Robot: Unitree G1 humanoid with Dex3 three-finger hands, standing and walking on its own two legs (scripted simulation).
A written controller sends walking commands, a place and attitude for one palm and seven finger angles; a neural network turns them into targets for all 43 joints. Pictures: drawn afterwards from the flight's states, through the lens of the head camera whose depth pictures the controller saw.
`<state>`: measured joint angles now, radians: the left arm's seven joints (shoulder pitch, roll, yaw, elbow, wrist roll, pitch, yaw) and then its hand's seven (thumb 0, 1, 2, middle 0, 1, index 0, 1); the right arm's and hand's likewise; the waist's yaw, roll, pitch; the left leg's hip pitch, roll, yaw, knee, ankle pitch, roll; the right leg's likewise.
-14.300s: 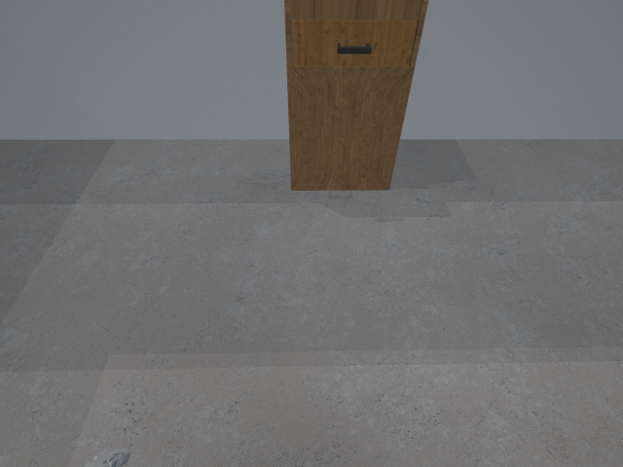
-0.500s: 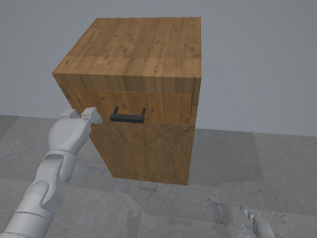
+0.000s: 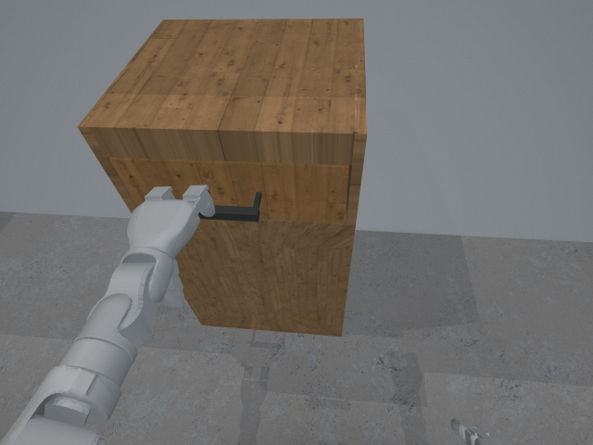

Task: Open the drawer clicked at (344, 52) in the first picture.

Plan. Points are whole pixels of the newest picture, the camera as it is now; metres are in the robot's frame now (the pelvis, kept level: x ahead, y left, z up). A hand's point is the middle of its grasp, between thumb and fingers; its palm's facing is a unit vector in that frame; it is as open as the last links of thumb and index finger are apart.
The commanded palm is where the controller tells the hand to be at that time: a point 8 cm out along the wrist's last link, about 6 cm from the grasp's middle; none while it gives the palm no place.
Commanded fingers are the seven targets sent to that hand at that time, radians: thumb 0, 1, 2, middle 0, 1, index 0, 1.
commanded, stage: move the hooked fingers above the handle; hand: left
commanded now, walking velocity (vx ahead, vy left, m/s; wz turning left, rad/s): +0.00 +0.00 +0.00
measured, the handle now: (229, 204) +0.54 +0.19 -0.05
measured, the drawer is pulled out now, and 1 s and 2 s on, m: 0.00 0.00 0.00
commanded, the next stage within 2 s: none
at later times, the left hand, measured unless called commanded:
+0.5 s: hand (213, 232) +0.42 +0.18 +0.02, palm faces -0.11 -0.07 -0.99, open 13.8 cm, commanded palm +0.41 +0.20 +0.08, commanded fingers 0.00 -0.50 0.30 -0.30 -1.20 -0.30 -1.20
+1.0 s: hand (233, 214) +0.47 +0.16 +0.01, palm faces -0.03 -0.07 -1.00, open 13.8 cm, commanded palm +0.45 +0.20 +0.06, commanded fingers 0.00 -0.50 0.30 -0.30 -1.20 -0.30 -1.20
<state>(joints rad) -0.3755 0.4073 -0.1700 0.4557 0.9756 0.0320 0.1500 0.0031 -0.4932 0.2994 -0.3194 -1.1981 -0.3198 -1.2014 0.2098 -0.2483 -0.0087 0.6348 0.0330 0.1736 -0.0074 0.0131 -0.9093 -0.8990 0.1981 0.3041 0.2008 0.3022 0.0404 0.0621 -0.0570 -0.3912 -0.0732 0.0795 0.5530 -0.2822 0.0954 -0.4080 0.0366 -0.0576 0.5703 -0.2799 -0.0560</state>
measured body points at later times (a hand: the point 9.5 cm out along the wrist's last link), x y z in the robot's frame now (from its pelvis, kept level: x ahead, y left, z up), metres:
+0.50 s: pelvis +0.01 -0.02 -0.01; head +0.07 -0.03 +0.44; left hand +0.42 +0.18 +0.07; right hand +0.10 -0.28 -0.14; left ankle +0.00 +0.05 -0.73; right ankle +0.00 -0.08 -0.73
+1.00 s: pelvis +0.01 -0.02 -0.02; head +0.09 -0.02 +0.42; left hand +0.46 +0.16 +0.06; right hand +0.07 -0.29 -0.15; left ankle +0.00 +0.05 -0.73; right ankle +0.00 -0.08 -0.73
